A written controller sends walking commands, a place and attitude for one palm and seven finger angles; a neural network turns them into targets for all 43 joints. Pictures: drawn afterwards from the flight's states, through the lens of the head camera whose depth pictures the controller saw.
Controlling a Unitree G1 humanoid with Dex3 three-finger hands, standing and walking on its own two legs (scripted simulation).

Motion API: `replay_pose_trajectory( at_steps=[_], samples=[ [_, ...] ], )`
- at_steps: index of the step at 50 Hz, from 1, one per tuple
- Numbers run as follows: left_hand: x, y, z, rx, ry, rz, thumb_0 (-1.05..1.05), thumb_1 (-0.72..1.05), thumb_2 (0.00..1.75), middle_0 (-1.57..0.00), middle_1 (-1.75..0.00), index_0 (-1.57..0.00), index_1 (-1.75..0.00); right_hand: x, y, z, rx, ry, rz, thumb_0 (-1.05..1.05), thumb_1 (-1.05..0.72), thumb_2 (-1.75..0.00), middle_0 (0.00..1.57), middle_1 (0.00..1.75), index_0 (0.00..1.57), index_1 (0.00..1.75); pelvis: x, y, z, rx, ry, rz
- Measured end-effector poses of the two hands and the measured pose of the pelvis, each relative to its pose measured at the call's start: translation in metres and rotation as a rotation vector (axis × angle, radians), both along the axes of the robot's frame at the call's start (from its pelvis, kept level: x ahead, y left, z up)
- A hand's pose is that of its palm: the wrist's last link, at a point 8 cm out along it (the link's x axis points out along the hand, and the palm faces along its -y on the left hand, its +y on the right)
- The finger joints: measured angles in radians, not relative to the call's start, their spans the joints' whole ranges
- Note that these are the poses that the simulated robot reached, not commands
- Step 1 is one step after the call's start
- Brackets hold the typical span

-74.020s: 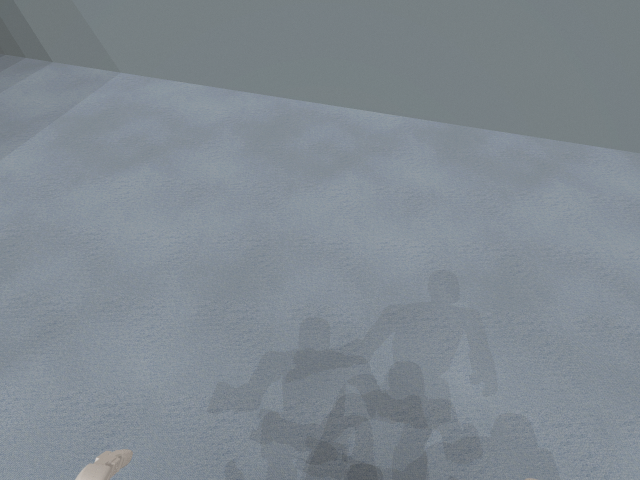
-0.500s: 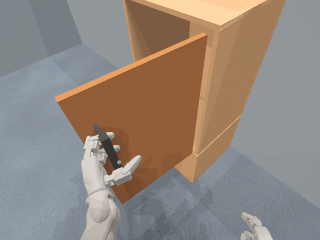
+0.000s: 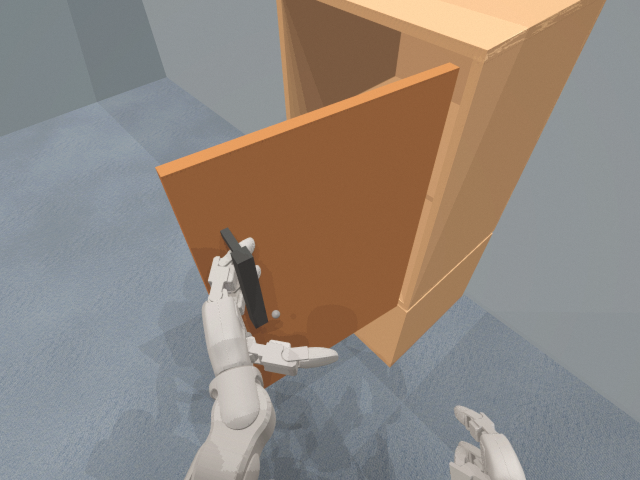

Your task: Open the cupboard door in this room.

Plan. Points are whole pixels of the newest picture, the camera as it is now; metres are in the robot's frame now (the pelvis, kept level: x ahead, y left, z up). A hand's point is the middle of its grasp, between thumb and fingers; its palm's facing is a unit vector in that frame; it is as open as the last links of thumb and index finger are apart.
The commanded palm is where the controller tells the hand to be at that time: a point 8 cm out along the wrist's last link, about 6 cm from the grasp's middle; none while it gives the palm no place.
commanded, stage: slide the hand sideways off the handle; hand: left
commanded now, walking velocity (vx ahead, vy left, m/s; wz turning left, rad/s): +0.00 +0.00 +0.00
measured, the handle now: (244, 280) +0.34 +0.12 +0.07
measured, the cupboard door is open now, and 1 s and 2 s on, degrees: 81 86 86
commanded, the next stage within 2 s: draw the hand back to the body in 1.22 s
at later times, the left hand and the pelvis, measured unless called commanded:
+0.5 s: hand (275, 355) +0.24 +0.07 +0.07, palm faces -0.07 -1.00 -0.01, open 16.3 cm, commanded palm +0.22 +0.13 +0.07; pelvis -0.01 +0.01 +0.00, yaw -1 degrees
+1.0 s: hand (228, 387) +0.21 +0.12 +0.07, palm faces -0.02 -1.00 -0.05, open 16.2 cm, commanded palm +0.18 +0.18 +0.07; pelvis +0.01 -0.02 -0.01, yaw +0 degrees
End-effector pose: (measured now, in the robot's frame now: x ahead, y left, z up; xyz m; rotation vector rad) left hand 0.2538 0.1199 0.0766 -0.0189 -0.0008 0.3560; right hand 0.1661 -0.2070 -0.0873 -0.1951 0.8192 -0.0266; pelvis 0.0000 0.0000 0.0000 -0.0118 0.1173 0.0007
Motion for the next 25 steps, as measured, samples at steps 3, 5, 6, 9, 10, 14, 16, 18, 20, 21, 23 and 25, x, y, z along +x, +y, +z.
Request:
replay_pose_trajectory(
  at_steps=[3,5,6,9,10,14,16,18,20,21,23,25],
  samples=[
    [-0.001,0.001,0.000,0.012,0.001,-0.015,-0.01,-0.50,0.30,-0.31,-0.61,-0.33,-0.58,-0.003,0.003,-0.001,0.001,0.010,0.004,0.01,-0.90,-0.90,0.20,0.30,0.20,0.30,-0.001,0.002,-0.001,-0.002,-0.002,0.003],
    [-0.003,0.006,-0.001,0.043,-0.008,-0.103,-0.01,-0.49,0.30,-0.29,-0.56,-0.28,-0.54,-0.006,0.003,-0.002,-0.001,0.015,0.006,0.01,-0.90,-0.90,0.20,0.30,0.20,0.30,-0.003,0.003,-0.001,-0.001,0.000,0.006],
    [-0.005,0.010,-0.002,0.066,-0.013,-0.163,-0.01,-0.49,0.30,-0.27,-0.53,-0.25,-0.52,-0.008,0.003,-0.002,-0.004,0.017,0.006,0.01,-0.90,-0.90,0.20,0.30,0.20,0.30,-0.003,0.004,-0.001,-0.001,0.000,0.006],
    [-0.010,0.017,-0.002,0.113,-0.019,-0.350,-0.01,-0.49,0.30,-0.23,-0.45,-0.17,-0.44,-0.015,0.001,-0.002,-0.010,0.010,-0.005,0.01,-0.90,-0.90,0.20,0.30,0.20,0.30,-0.005,0.006,-0.002,-0.004,-0.005,0.011],
    [-0.012,0.018,-0.001,0.106,-0.018,-0.403,-0.01,-0.49,0.30,-0.22,-0.43,-0.15,-0.42,-0.016,0.000,-0.002,-0.010,0.003,-0.012,0.01,-0.90,-0.90,0.20,0.30,0.20,0.30,-0.006,0.007,-0.002,-0.006,-0.009,0.012],
    [-0.018,0.015,-0.001,0.015,-0.009,-0.486,-0.02,-0.50,0.30,-0.18,-0.36,-0.12,-0.36,-0.020,-0.002,0.001,-0.004,-0.040,-0.039,0.01,-0.90,-0.90,0.20,0.30,0.20,0.30,-0.009,0.013,-0.001,-0.010,-0.020,0.009],
    [-0.021,0.012,-0.001,-0.016,-0.007,-0.476,-0.02,-0.50,0.30,-0.16,-0.34,-0.13,-0.34,-0.020,-0.001,0.004,0.001,-0.063,-0.044,0.01,-0.91,-0.90,0.20,0.30,0.20,0.30,-0.010,0.014,0.000,-0.007,-0.021,0.003],
    [-0.023,0.008,-0.001,-0.029,-0.007,-0.456,-0.02,-0.50,0.30,-0.15,-0.33,-0.15,-0.33,-0.019,0.001,0.007,0.006,-0.083,-0.041,0.01,-0.91,-0.90,0.20,0.30,0.20,0.30,-0.010,0.014,0.000,-0.003,-0.020,-0.002],
    [-0.025,0.006,-0.001,-0.025,-0.010,-0.437,-0.01,-0.50,0.30,-0.14,-0.32,-0.15,-0.33,-0.018,0.002,0.010,0.009,-0.099,-0.031,0.01,-0.91,-0.90,0.20,0.30,0.20,0.30,-0.011,0.013,-0.001,0.001,-0.019,-0.006],
    [-0.025,0.005,-0.002,-0.016,-0.011,-0.432,-0.01,-0.50,0.30,-0.14,-0.31,-0.16,-0.32,-0.017,0.002,0.011,0.010,-0.105,-0.025,0.01,-0.91,-0.90,0.20,0.30,0.20,0.30,-0.011,0.012,-0.001,0.002,-0.019,-0.007],
    [-0.026,0.005,-0.002,0.009,-0.013,-0.429,-0.01,-0.50,0.30,-0.14,-0.31,-0.16,-0.31,-0.015,0.003,0.012,0.013,-0.113,-0.015,0.01,-0.90,-0.90,0.20,0.30,0.20,0.30,-0.012,0.010,-0.002,0.004,-0.018,-0.009],
    [-0.027,0.007,-0.002,0.028,-0.013,-0.431,-0.01,-0.50,0.30,-0.15,-0.31,-0.16,-0.31,-0.014,0.003,0.013,0.017,-0.118,-0.008,0.01,-0.90,-0.90,0.20,0.30,0.20,0.30,-0.012,0.008,-0.003,0.004,-0.017,-0.011]
  ],
)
